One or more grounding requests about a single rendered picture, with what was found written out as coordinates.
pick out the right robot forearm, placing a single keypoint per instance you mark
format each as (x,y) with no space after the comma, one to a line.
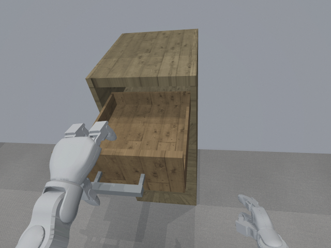
(269,238)

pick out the cabinet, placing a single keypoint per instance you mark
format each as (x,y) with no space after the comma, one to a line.
(154,61)

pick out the drawer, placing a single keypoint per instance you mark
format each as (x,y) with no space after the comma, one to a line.
(152,130)

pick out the handle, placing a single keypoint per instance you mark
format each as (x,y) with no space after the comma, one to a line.
(117,188)

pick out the robot right hand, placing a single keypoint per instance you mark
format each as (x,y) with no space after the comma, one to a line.
(249,225)

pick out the robot left hand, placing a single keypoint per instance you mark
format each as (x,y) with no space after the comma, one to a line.
(75,155)

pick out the left robot forearm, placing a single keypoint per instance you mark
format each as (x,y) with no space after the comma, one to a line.
(52,216)

